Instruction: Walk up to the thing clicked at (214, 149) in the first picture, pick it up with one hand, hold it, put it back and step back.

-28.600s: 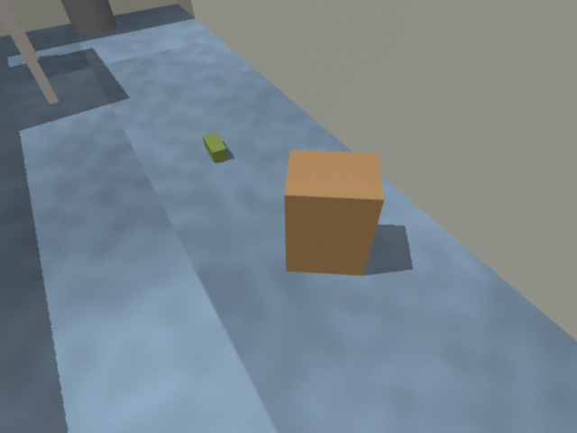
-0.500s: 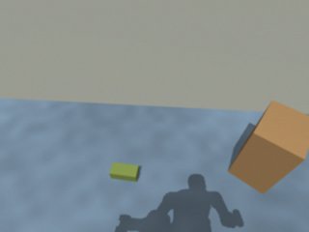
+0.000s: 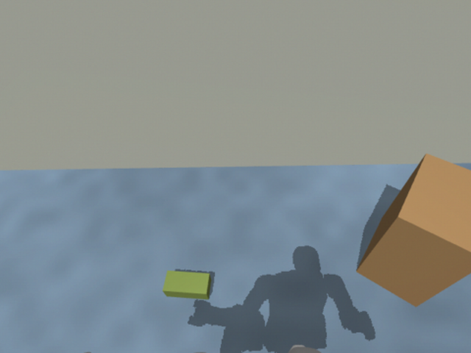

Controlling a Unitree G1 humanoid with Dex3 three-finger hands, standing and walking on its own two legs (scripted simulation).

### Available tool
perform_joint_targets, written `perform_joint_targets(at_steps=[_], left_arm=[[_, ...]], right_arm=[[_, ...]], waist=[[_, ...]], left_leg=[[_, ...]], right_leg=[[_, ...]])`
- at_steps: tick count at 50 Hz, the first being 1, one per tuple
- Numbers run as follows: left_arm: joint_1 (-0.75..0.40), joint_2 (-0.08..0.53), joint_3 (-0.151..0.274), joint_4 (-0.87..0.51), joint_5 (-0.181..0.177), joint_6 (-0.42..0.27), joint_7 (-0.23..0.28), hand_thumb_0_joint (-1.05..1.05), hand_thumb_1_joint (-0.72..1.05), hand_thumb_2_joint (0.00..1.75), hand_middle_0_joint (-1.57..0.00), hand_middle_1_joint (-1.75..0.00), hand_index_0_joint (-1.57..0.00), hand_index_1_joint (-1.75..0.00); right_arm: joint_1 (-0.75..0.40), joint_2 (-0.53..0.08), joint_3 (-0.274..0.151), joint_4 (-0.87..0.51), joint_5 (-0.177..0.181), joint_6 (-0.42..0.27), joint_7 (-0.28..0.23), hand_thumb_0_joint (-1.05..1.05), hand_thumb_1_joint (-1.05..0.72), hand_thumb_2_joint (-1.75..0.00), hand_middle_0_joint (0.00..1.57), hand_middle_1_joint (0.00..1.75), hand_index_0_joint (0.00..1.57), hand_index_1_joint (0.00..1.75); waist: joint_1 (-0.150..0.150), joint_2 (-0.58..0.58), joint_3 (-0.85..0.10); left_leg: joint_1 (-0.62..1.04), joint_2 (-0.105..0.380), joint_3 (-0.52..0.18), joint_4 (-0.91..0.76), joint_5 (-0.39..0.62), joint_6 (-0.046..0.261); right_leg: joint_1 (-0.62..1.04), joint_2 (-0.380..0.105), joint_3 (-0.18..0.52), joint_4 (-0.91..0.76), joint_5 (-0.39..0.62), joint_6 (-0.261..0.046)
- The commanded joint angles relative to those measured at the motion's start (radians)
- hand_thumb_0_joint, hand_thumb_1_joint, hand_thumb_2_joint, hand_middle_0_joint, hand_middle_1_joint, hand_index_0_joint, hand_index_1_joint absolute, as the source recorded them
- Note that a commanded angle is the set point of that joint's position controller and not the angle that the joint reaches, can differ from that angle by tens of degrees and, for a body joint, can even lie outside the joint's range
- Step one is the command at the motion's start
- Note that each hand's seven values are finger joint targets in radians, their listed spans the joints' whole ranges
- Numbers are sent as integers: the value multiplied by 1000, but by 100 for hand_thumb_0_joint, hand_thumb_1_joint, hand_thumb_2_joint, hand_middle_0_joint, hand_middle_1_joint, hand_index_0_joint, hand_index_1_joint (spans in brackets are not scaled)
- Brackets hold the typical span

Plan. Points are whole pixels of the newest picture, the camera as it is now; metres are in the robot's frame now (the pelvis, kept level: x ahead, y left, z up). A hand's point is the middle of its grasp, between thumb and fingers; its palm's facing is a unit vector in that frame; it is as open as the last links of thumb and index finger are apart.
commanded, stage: walk up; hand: left
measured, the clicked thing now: (187, 285) +0.48 +0.24 -0.72
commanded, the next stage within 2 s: stand in 1.60 s
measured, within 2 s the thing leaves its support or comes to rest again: neither
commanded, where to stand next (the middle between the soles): +0.10 +0.01 m, yaw +0 degrees
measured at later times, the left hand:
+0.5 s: hand out of the picture +0.11 +0.28 -0.14, palm faces +0.00 -0.95 -0.33, open 7.4 cm
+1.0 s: hand out of the picture +0.16 +0.26 -0.12, palm faces -0.01 -0.94 -0.34, open 7.4 cm
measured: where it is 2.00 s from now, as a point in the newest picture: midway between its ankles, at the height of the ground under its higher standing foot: outside the picture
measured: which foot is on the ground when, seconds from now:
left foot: up 0.00-0.14, down 0.16-1.00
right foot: down 0.00-1.00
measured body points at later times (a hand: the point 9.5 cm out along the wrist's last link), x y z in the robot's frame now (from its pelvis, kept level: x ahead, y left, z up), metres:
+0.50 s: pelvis +0.06 +0.02 +0.02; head +0.07 +0.04 +0.47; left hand +0.11 +0.33 -0.12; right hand +0.16 -0.27 -0.10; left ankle +0.07 +0.14 -0.72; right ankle +0.08 -0.12 -0.72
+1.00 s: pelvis +0.07 +0.01 +0.03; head +0.08 +0.01 +0.48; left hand +0.16 +0.31 -0.10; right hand +0.16 -0.29 -0.10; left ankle +0.07 +0.14 -0.72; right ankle +0.08 -0.12 -0.72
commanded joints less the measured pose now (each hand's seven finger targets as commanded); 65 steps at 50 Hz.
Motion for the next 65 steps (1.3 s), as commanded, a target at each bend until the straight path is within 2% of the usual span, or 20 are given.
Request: perform_joint_targets(at_steps=[1,4,6,7,8,9,10,11,12,14,15,16,19,23,25,28,34,48,51,65], left_arm=[[33,303,75,-53,8,-4,22,0,90,90,-20,-30,-20,-30],[1,273,63,-51,13,6,20,0,90,90,-20,-30,-20,-30],[-63,258,52,-47,-1,21,19,0,90,90,-20,-30,-20,-30],[-66,217,35,-46,-9,29,18,0,90,90,-20,-30,-20,-30],[-65,176,20,-42,-15,36,17,0,90,90,-20,-30,-20,-30],[-49,155,14,-29,-24,45,17,0,90,90,-20,-30,-20,-30],[-45,221,37,13,-18,51,25,0,90,90,-20,-30,-20,-30],[-19,212,32,32,-18,51,22,0,90,90,-20,-30,-20,-30],[-7,193,26,57,-19,48,20,0,90,90,-20,-30,-20,-30],[-13,210,27,98,-17,32,22,0,90,90,-20,-30,-20,-30],[-30,216,23,108,-17,29,21,0,90,90,-20,-30,-20,-30],[-60,214,18,113,-17,29,21,0,90,90,-20,-30,-20,-30],[-99,206,2,137,-22,32,18,0,90,90,-20,-30,-20,-30],[-106,204,-5,184,-22,27,20,0,90,90,-20,-30,-20,-30],[-132,208,-5,196,-21,25,22,0,90,90,-20,-30,-20,-30],[-141,199,-7,218,-19,25,25,0,90,90,-20,-30,-20,-30],[-171,185,-5,241,-14,28,26,0,90,90,-20,-30,-20,-30],[-198,181,12,238,-2,30,27,0,90,90,-20,-30,-20,-30],[-195,181,13,232,-1,31,26,0,90,90,-20,-30,-20,-30],[-192,172,19,222,-1,38,25,0,90,90,-20,-30,-20,-30]], right_arm=[[84,-208,-65,-23,2,-28,-4,0,-90,-90,20,30,20,30],[69,-171,-59,7,-3,-28,1,0,-90,-90,20,30,20,30],[97,-160,-61,43,-7,-35,-7,0,-90,-90,20,30,20,30],[81,-177,-65,51,-14,-38,-13,0,-90,-90,20,30,20,30],[46,-210,-70,41,-23,-43,-18,0,-90,-90,20,30,20,30],[-42,-274,-72,9,-21,-50,-18,0,-90,-90,20,30,20,30],[-102,-301,-72,8,-10,-46,-14,0,-90,-90,20,30,20,30],[-152,-268,-60,7,-13,-46,-14,0,-90,-90,20,30,20,30],[-171,-243,-48,13,-11,-46,-14,0,-90,-90,20,30,20,30],[-178,-215,-35,36,-2,-45,-11,0,-90,-90,20,30,20,30],[-165,-201,-29,51,3,-43,-9,0,-90,-90,20,30,20,30],[-160,-199,-26,59,4,-40,-9,0,-90,-90,20,30,20,30],[-202,-202,-25,86,0,-36,-12,0,-90,-90,20,30,20,30],[-229,-188,-18,118,9,-37,-12,0,-90,-90,20,30,20,30],[-237,-179,-19,133,11,-34,-13,0,-90,-90,20,30,20,30],[-259,-178,-22,153,13,-29,-13,0,-90,-90,20,30,20,30],[-294,-165,-20,184,8,-23,-10,0,-90,-90,20,30,20,30],[-283,-157,-24,210,0,-21,-11,0,-90,-90,20,30,20,30],[-282,-152,-20,208,-2,-19,-11,0,-90,-90,20,30,20,30],[-239,-154,-20,208,-3,-19,-14,0,-90,-90,20,30,20,30]], waist=[[18,-224,-100],[20,-226,-127],[-23,-192,-157],[-25,-133,-143],[-23,-34,-129],[10,110,-108],[15,89,-66],[48,60,-59],[55,75,-64],[51,93,-121],[39,76,-144],[23,73,-144],[23,63,-117],[25,22,-175],[14,-17,-186],[13,-31,-202],[15,-46,-189],[7,-47,-182],[9,-44,-157],[4,-37,-153]], left_leg=[[-123,34,-17,-62,64,-11],[22,7,17,-253,136,-25],[166,-14,45,-409,311,-23],[221,-10,19,-449,342,-17],[218,83,-125,-556,293,4],[63,265,-418,-711,80,80],[-60,307,-438,-727,32,146],[-50,266,-362,-700,77,134],[-26,215,-276,-665,147,96],[12,160,-180,-586,365,32],[38,140,-160,-585,357,17],[38,136,-162,-609,311,12],[82,130,-155,-656,281,4],[185,121,-117,-632,478,0],[221,109,-94,-625,536,-7],[269,110,-83,-634,580,-8],[278,111,-79,-693,561,-17],[277,111,-66,-738,511,-29],[261,102,-65,-739,461,-31],[253,105,-68,-730,469,-27]], right_leg=[[119,-234,301,-321,-59,-204],[45,-191,208,-262,59,-178],[-33,-178,162,-172,-6,-142],[-107,-159,153,-140,-71,-105],[-154,-114,122,-97,-139,-61],[-97,-9,59,12,-216,-3],[22,-11,68,90,-273,-2],[41,-14,72,57,-242,-5],[74,-19,67,-29,-174,-9],[177,-33,85,-151,36,-7],[186,-40,109,-160,60,-14],[194,-49,115,-171,49,-15],[171,-51,103,-206,54,-2],[219,-80,112,-259,180,1],[228,-94,122,-290,248,3],[237,-101,118,-316,281,6],[257,-104,115,-364,251,20],[290,-103,114,-399,223,16],[270,-101,122,-411,190,17],[268,-88,121,-398,181,13]])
